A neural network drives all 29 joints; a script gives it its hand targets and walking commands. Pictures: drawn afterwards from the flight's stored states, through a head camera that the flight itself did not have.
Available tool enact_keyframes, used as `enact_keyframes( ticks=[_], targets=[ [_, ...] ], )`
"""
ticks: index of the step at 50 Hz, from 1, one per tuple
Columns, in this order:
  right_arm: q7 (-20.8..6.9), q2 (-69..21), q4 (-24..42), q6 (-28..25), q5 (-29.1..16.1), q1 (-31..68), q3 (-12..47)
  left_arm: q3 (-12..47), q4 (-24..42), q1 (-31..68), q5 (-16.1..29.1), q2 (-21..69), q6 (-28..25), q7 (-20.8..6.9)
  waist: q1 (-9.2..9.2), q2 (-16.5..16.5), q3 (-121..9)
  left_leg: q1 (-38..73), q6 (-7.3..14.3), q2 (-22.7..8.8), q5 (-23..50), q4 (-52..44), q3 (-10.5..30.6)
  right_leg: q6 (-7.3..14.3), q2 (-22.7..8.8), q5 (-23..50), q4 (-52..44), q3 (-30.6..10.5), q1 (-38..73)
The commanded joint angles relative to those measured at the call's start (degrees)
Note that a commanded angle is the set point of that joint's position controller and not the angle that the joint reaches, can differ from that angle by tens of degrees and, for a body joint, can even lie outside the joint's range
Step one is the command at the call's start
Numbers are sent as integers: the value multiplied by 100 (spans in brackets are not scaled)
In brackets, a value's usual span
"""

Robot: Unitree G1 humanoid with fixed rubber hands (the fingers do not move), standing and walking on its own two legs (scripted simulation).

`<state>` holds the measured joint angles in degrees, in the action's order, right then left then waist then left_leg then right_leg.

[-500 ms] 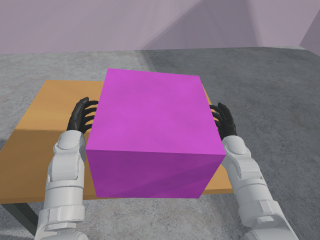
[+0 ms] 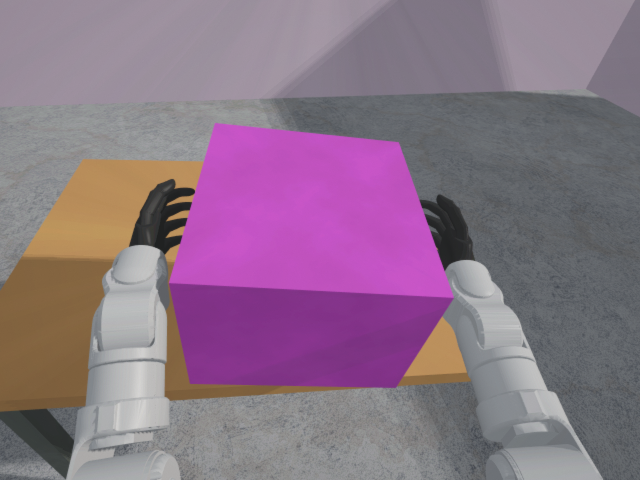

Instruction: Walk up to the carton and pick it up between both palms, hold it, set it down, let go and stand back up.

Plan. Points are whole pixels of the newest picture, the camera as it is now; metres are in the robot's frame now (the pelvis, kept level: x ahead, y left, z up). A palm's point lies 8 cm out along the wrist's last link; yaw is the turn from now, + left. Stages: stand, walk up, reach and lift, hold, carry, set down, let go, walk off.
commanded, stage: reach and lift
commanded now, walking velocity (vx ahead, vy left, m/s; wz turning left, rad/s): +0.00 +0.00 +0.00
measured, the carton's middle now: (303, 252) +0.41 +0.02 +0.09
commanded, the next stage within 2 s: hold in 0.46 s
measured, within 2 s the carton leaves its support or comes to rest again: neither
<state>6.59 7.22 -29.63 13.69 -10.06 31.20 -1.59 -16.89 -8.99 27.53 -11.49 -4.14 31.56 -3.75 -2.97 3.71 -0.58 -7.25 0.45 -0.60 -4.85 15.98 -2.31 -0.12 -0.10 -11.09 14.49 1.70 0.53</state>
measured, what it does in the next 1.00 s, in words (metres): stands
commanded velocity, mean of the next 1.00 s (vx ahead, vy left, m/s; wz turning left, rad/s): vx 0.00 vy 0.00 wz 0.00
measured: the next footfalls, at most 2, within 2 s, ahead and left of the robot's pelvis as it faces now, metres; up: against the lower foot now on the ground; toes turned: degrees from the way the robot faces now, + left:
none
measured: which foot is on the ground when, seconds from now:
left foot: down 0.00-1.00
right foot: down 0.00-1.00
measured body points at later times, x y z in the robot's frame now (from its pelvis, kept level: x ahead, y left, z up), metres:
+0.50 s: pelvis +0.00 +0.00 +0.00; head -0.04 +0.02 +0.45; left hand +0.37 +0.19 +0.16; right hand +0.37 -0.18 +0.16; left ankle +0.05 +0.11 -0.75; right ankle -0.03 -0.12 -0.75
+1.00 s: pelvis -0.01 +0.00 +0.00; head -0.05 +0.03 +0.45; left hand +0.36 +0.20 +0.18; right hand +0.37 -0.17 +0.18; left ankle +0.05 +0.11 -0.75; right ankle -0.03 -0.12 -0.75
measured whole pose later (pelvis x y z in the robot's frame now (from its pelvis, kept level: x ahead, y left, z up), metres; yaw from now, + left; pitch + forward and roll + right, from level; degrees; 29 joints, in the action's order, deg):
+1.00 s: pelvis -0.01 +0.00 +0.00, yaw +0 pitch -4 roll +0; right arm 6.5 8.4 -29.3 20.4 -12.8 36.0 -2.1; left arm -18.0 -6.1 30.1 -11.8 -4.1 38.7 -3.4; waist -3.6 3.3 -3.0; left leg -7.8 0.5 -0.6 -4.1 15.8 -1.9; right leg -0.1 0.1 -10.5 14.9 1.4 -0.6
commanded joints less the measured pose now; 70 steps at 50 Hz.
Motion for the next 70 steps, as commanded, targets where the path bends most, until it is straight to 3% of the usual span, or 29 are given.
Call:
enact_keyframes(
  ticks=[1,15,26,36,45,57,70],
  targets=[
    [-562,-3045,1992,-363,-372,3901,2052,3034,900,3044,766,3063,-223,-632,-93,-526,-2189,1978,-231,170,1330,268,113,-198,287,1445,-183,195,-795],
    [-475,-3121,2079,-56,-499,3951,2175,2865,959,3137,757,2900,-71,-708,-70,-373,-2050,1726,-155,236,1091,204,90,-295,236,1803,-122,114,-563],
    [-495,-3195,1879,54,-497,4230,2060,2765,806,3451,774,2924,14,-745,-82,-357,-2066,1623,-100,234,759,119,68,-293,213,1479,-160,102,-645],
    [-515,-3078,1992,214,-721,4305,2106,2870,1099,3456,830,2940,244,-690,-101,-454,-2104,1698,-158,200,956,159,99,-224,261,1262,-195,115,-741],
    [-662,-2953,1754,340,-661,4403,1819,2877,1053,3649,846,2976,388,-639,-139,-563,-2016,1629,-165,124,521,29,110,-132,255,569,-283,142,-1049],
    [-605,-3034,1870,389,-768,4458,1983,2733,1076,3596,807,2881,415,-687,-90,-412,-2160,1660,-116,191,862,124,89,-208,256,1124,-220,107,-761],
    [-507,-2983,2169,493,-870,4269,2098,2786,1362,3469,818,2797,471,-741,-147,-467,-2110,1725,-189,221,1111,189,103,-229,259,1473,-184,104,-647]
  ],
)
